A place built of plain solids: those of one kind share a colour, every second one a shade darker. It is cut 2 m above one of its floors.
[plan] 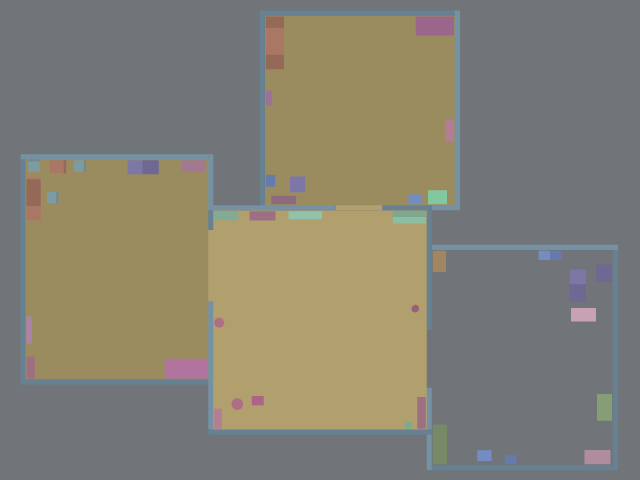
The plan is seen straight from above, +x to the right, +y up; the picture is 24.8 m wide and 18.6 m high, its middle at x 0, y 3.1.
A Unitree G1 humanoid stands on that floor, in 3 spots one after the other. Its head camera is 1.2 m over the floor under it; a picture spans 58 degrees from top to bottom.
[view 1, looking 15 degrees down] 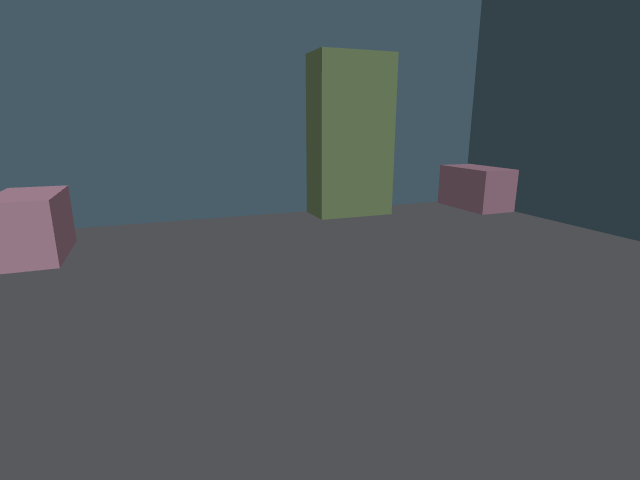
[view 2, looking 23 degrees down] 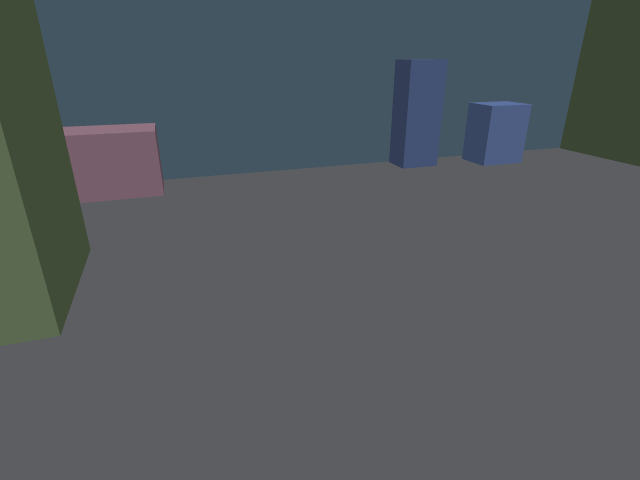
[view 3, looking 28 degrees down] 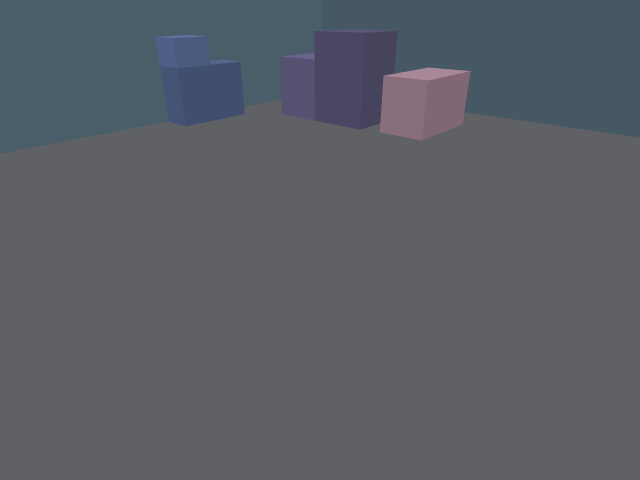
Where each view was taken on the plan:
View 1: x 5.62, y -0.88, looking -21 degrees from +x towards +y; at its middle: ground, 4.64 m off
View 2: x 10.13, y -0.88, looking -109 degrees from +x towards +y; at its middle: ground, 3.07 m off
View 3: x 5.67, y -2.18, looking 41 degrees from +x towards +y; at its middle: ground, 2.56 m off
